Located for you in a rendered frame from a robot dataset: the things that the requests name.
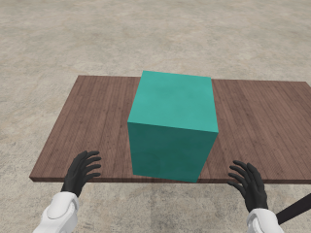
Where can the robot left forearm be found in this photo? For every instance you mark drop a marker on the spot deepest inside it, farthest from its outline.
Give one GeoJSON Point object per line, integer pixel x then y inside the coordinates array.
{"type": "Point", "coordinates": [61, 215]}

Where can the right robot hand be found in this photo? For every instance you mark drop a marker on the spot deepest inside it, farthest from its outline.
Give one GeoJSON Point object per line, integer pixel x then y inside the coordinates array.
{"type": "Point", "coordinates": [252, 188]}

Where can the carton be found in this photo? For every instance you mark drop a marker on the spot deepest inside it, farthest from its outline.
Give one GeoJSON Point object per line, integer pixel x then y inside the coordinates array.
{"type": "Point", "coordinates": [172, 126]}

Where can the table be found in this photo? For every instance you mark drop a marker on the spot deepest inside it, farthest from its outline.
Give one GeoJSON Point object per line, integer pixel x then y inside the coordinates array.
{"type": "Point", "coordinates": [264, 123]}

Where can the robot right forearm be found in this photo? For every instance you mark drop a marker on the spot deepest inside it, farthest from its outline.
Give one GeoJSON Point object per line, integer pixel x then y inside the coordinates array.
{"type": "Point", "coordinates": [261, 220]}

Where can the left robot hand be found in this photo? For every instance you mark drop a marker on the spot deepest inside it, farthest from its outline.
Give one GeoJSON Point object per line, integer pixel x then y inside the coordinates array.
{"type": "Point", "coordinates": [76, 176]}

